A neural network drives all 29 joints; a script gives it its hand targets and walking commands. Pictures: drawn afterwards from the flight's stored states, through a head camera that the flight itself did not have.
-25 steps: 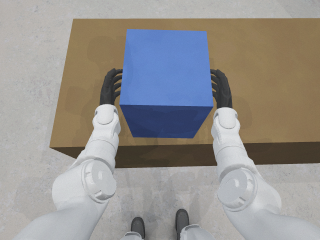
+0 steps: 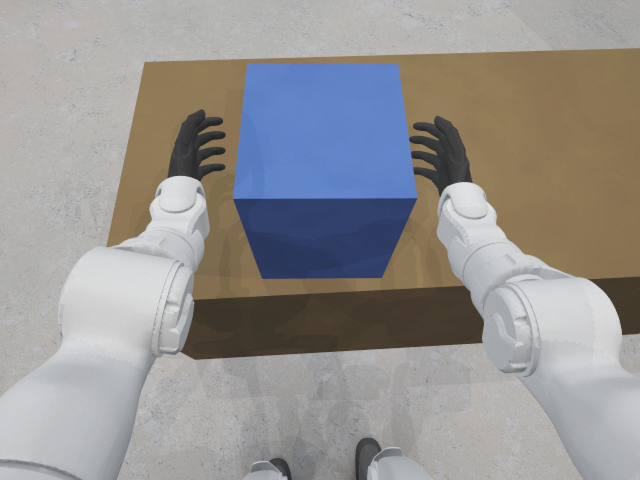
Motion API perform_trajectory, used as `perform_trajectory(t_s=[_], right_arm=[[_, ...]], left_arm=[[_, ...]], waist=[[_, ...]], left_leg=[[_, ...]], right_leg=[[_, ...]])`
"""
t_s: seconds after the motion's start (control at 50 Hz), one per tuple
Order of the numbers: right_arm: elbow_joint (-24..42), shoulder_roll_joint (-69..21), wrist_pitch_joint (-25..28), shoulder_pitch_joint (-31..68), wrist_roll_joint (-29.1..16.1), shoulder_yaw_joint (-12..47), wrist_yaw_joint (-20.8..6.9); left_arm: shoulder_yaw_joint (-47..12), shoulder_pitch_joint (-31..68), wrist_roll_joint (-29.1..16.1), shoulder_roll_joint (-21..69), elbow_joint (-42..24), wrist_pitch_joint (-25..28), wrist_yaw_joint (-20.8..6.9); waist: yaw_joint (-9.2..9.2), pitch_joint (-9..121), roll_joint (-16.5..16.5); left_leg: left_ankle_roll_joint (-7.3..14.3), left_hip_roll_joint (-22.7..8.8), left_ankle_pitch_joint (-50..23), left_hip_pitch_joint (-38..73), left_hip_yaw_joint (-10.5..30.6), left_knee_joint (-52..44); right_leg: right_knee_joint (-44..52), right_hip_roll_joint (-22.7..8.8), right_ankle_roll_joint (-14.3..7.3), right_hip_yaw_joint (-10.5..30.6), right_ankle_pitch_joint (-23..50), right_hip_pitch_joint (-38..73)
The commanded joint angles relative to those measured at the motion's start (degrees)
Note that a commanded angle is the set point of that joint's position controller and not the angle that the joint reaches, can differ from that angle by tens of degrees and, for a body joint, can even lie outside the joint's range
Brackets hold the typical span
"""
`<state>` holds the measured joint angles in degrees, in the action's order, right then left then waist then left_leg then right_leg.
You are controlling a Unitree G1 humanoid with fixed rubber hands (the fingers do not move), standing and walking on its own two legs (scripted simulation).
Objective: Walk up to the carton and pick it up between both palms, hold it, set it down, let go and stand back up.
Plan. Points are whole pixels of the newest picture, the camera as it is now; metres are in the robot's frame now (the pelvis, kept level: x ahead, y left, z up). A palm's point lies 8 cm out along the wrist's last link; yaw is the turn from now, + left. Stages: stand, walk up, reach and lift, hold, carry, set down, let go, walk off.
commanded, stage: set down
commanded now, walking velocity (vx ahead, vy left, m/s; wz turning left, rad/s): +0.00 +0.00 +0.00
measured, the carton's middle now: (322, 183) +0.52 -0.01 -0.04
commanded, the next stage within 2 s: none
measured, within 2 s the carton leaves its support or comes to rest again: neither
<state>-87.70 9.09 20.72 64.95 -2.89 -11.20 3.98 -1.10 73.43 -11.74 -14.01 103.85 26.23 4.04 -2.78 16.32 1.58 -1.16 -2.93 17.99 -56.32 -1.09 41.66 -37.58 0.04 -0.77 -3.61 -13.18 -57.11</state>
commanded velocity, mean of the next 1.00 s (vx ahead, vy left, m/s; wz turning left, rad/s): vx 0.00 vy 0.00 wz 0.00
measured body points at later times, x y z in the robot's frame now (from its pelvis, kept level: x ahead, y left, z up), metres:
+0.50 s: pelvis -0.02 -0.02 +0.00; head +0.12 +0.00 +0.42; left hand +0.50 +0.18 +0.08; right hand +0.50 -0.19 +0.07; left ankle -0.02 +0.12 -0.70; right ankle +0.02 -0.11 -0.70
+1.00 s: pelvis -0.01 +0.00 +0.02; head +0.08 +0.01 +0.46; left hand +0.49 +0.20 +0.14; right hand +0.49 -0.20 +0.15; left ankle -0.02 +0.12 -0.70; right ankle +0.02 -0.11 -0.70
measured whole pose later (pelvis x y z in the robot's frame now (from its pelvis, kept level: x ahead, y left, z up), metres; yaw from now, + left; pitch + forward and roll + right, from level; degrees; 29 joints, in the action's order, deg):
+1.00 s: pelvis -0.01 +0.00 +0.02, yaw +1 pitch +25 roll -1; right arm -84.3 16.7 8.2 69.5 -18.9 0.1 1.4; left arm -10.6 73.6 -20.7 -19.4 94.3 12.8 0.0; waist -2.2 15.3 -0.6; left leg -1.4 -2.3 13.0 -43.1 -1.1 31.5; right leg -28.4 -0.1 -1.0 -3.7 -8.8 -44.2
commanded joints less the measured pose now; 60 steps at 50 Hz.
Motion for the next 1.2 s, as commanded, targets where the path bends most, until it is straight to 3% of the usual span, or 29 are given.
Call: perform_trajectory(t_s=[0.0,0.16,0.34,0.54,0.66,0.92,1.18], right_arm=[[5.3,10.9,1.9,24.5,-5.3,4.2,-0.8],[6.0,12.0,-0.4,28.9,-10.6,8.0,-3.6],[9.0,14.5,-2.2,32.9,-9.8,5.4,-3.3],[11.2,15.4,-5.5,33.3,-11.6,7.2,-1.8],[10.9,15.8,-7.9,32.5,-14.5,9.8,-1.9],[11.1,17.3,-10.6,27.8,-16.1,10.9,-2.6],[15.1,15.9,-6.7,20.3,-14.5,10.7,-2.4]], left_arm=[[-5.6,24.0,-5.1,-8.4,-3.4,2.2,-1.0],[-11.8,29.2,-11.3,-10.1,-7.1,2.3,-3.1],[-12.0,32.5,-12.0,-13.2,-8.8,-0.4,-4.1],[-10.0,32.7,-10.3,-15.0,-10.6,-4.8,-3.7],[-10.3,31.8,-10.3,-14.4,-12.2,-7.4,-3.8],[-9.6,26.5,-9.0,-11.9,-16.4,-11.4,-3.9],[-6.5,17.1,-7.2,-10.5,-21.4,-7.4,-3.3]], waist=[[-0.23,43.7,2.8],[-0.58,47.6,1.9],[-1.27,52.0,0.7],[-0.5,49.5,-0.2],[-0.12,45.4,0.2],[0.43,37.6,2.0],[1.56,35.4,0.8]], left_leg=[[-4.2,2.4,-34.2,23.6,-0.6,3.0],[-3.1,3.0,-25.3,16.5,-1.2,1.1],[-2.2,3.9,-19.8,11.1,-2.6,-0.6],[-2.2,4.3,-21.9,12.6,-2.8,-4.4],[-2.5,3.7,-25.4,18.1,-2.2,-6.4],[-3.7,2.4,-30.1,31.3,-1.1,-9.2],[-3.4,2.5,-26.2,31.5,-1.1,-9.1]], right_leg=[[-2.4,2.0,1.0,-1.9,27.3,19.1],[-3.2,1.0,1.6,-1.1,24.7,21.5],[-3.8,0.6,2.8,-0.5,27.3,29.5],[-1.7,0.3,3.3,0.9,33.7,39.2],[0.8,0.3,3.0,1.2,34.9,39.5],[7.0,0.9,1.5,0.2,29.5,34.1],[7.1,1.0,1.4,0.1,23.8,32.9]])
